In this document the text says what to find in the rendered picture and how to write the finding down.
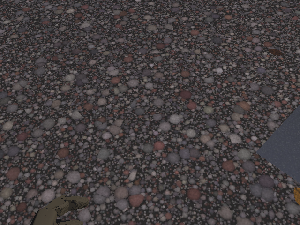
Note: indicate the left robot hand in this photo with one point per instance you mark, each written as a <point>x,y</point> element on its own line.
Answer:
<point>57,208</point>

